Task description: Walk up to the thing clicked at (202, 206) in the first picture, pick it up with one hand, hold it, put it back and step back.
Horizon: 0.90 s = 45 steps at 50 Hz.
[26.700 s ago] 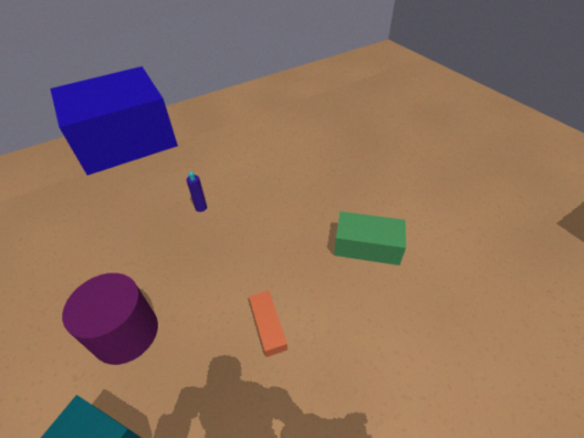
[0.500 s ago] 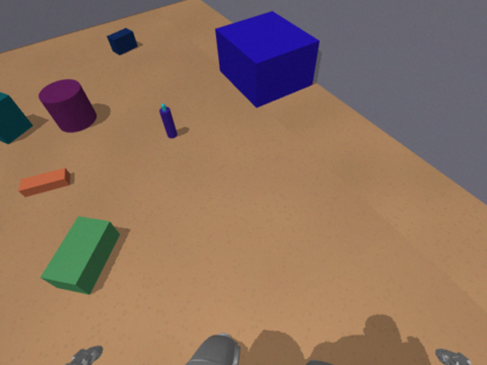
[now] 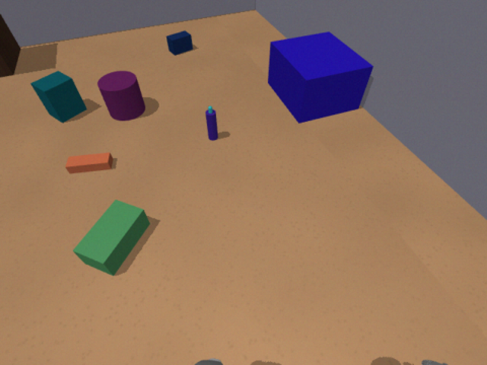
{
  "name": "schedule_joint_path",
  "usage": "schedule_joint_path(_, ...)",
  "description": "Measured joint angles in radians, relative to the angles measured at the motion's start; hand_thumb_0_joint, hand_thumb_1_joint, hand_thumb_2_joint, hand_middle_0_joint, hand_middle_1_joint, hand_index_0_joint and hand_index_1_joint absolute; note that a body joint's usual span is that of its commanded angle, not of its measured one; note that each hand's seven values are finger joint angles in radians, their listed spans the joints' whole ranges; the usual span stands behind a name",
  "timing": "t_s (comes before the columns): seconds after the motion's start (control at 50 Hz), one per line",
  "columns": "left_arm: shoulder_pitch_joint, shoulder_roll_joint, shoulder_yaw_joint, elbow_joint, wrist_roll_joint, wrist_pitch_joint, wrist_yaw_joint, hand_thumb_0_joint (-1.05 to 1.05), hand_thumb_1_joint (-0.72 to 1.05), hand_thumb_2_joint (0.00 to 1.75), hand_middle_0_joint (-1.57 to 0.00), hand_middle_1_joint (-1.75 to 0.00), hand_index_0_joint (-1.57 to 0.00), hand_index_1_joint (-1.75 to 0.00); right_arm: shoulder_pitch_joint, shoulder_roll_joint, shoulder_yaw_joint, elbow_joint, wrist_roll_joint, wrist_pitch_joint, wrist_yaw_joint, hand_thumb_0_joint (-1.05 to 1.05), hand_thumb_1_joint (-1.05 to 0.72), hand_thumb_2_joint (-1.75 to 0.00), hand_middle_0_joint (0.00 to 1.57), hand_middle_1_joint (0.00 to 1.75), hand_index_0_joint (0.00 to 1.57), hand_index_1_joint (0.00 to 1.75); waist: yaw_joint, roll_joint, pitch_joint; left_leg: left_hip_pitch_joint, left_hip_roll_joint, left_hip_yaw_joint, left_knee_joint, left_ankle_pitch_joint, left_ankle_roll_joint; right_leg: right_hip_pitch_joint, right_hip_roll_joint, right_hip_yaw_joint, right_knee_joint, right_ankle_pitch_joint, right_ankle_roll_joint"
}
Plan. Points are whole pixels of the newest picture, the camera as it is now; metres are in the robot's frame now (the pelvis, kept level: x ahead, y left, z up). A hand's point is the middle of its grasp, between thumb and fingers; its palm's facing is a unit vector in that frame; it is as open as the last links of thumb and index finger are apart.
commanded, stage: walk up
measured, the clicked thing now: (211, 122) +1.46 +0.24 -0.63
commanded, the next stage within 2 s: stand in 0.68 s
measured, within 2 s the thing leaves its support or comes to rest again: neither
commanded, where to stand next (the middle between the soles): +0.07 -0.01 m, yaw +1 degrees
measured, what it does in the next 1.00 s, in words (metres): stands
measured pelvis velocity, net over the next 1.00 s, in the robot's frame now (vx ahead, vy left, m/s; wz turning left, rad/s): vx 0.02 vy -0.01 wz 0.04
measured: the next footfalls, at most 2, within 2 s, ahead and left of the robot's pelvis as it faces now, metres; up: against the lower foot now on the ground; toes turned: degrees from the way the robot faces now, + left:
none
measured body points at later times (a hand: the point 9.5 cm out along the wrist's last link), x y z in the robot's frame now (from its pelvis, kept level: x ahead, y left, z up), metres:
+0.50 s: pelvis +0.01 +0.00 +0.02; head +0.03 +0.01 +0.47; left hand +0.09 +0.32 -0.10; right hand +0.13 -0.30 -0.10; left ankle +0.05 +0.13 -0.71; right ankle +0.01 -0.15 -0.71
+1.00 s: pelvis +0.02 -0.01 +0.04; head +0.03 -0.01 +0.49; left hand +0.07 +0.30 -0.10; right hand +0.13 -0.31 -0.09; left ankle +0.05 +0.13 -0.71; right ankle +0.01 -0.15 -0.71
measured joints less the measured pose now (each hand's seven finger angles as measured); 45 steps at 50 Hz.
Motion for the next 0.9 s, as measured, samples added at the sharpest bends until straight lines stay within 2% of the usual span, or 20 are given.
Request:
schedule_joint_path(0.04,-0.004,-0.008,-0.010,0.013,0.004,0.001,-0.005,0.01,0.90,0.89,-0.21,-0.30,-0.21,-0.30,-0.007,0.004,-0.002,0.018,0.002,0.003,0.004,0.01,-0.90,-0.90,0.21,0.30,0.21,0.30,0.005,-0.012,-0.005,0.008,-0.016,0.006,-0.005,-0.057,0.009,0.004,-0.019,0.001,0.000,-0.005,0.002)
schedule_joint_path(0.1,-0.022,-0.026,-0.023,0.035,0.001,0.004,-0.007,0.01,0.90,0.89,-0.21,-0.30,-0.21,-0.30,-0.006,-0.005,-0.011,0.043,-0.001,-0.008,0.010,0.01,-0.90,-0.90,0.21,0.30,0.21,0.30,0.002,-0.009,-0.009,0.032,-0.019,0.016,-0.069,0.075,0.003,0.016,-0.036,-0.005,-0.010,-0.004,0.015)
schedule_joint_path(0.18,-0.048,-0.028,-0.024,0.062,-0.009,0.002,-0.009,0.01,0.90,0.89,-0.21,-0.30,-0.21,-0.30,-0.006,0.002,-0.001,0.087,-0.008,-0.011,0.013,0.01,-0.90,-0.90,0.21,0.30,0.20,0.30,0.000,-0.003,-0.024,0.038,-0.012,-0.002,-0.088,0.072,-0.005,0.037,-0.010,-0.003,-0.053,0.011,0.000)
schedule_joint_path(0.22,-0.061,-0.024,-0.022,0.075,-0.011,-0.006,-0.006,0.01,0.90,0.89,-0.21,-0.30,-0.21,-0.30,-0.013,0.011,0.008,0.110,-0.007,-0.006,0.015,0.01,-0.90,-0.90,0.21,0.30,0.20,0.30,-0.001,-0.003,-0.027,0.048,-0.006,-0.015,-0.110,0.080,-0.011,0.058,-0.003,-0.015,-0.092,0.027,0.009)
schedule_joint_path(0.32,-0.101,-0.016,-0.025,0.106,-0.018,-0.012,-0.002,0.01,0.90,0.89,-0.21,-0.30,-0.21,-0.30,-0.038,0.023,0.022,0.150,-0.002,-0.013,0.017,0.01,-0.90,-0.90,0.21,0.30,0.20,0.30,-0.006,-0.008,-0.025,0.077,-0.006,-0.031,-0.171,0.111,-0.015,0.096,-0.003,-0.033,-0.160,0.057,0.012)
schedule_joint_path(0.54,-0.173,-0.012,-0.022,0.156,-0.019,-0.006,-0.001,0.01,0.90,0.89,-0.21,-0.30,-0.21,-0.30,-0.095,0.022,0.023,0.201,-0.002,-0.009,0.015,0.01,-0.90,-0.90,0.21,0.30,0.20,0.30,-0.010,-0.006,-0.029,0.119,-0.007,-0.050,-0.257,0.154,-0.019,0.147,-0.002,-0.055,-0.252,0.097,0.012)
schedule_joint_path(0.68,-0.184,-0.019,-0.016,0.186,-0.019,-0.004,-0.003,0.01,0.90,0.89,-0.21,-0.30,-0.21,-0.30,-0.107,0.021,0.025,0.224,-0.002,-0.009,0.015,0.01,-0.90,-0.90,0.21,0.30,0.20,0.30,-0.008,-0.009,-0.030,0.144,-0.008,-0.058,-0.305,0.176,-0.021,0.174,-0.003,-0.065,-0.296,0.115,0.011)
schedule_joint_path(0.74,-0.175,-0.022,-0.020,0.203,-0.019,-0.006,0.000,0.00,0.90,0.89,-0.21,-0.30,-0.21,-0.30,-0.117,0.027,0.023,0.236,-0.007,-0.003,0.016,0.01,-0.90,-0.90,0.21,0.30,0.20,0.30,0.001,-0.012,-0.029,0.168,0.000,-0.045,-0.334,0.186,-0.025,0.188,0.003,-0.052,-0.319,0.126,0.010)
schedule_joint_path(0.9,-0.145,-0.038,-0.027,0.244,-0.015,-0.008,0.002,0.01,0.90,0.89,-0.21,-0.30,-0.21,-0.30,-0.131,0.039,0.018,0.246,-0.004,0.003,0.019,0.01,-0.90,-0.90,0.21,0.30,0.20,0.30,0.000,-0.006,-0.032,0.208,0.016,-0.024,-0.395,0.208,-0.029,0.215,0.015,-0.030,-0.373,0.155,0.007)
